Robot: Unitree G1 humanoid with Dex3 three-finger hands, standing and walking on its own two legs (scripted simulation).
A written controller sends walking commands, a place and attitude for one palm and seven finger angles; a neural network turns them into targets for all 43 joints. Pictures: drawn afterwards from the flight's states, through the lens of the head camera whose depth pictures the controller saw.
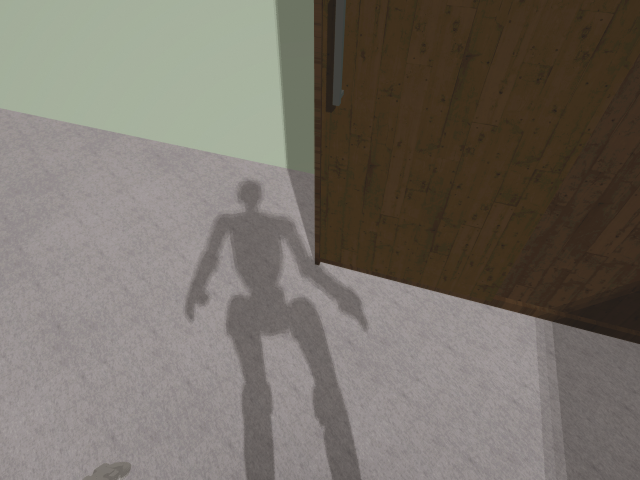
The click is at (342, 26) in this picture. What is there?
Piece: wardrobe's sliding door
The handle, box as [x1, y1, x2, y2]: [332, 0, 345, 105]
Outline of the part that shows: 345,0 336,0 332,103 335,105 338,105 340,103 340,98 343,94 343,90 341,89 341,72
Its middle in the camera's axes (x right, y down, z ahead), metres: +0.05 -0.45 +0.91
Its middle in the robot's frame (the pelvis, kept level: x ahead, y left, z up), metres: +1.00 +0.00 +0.11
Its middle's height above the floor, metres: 0.88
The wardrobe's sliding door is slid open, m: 0.00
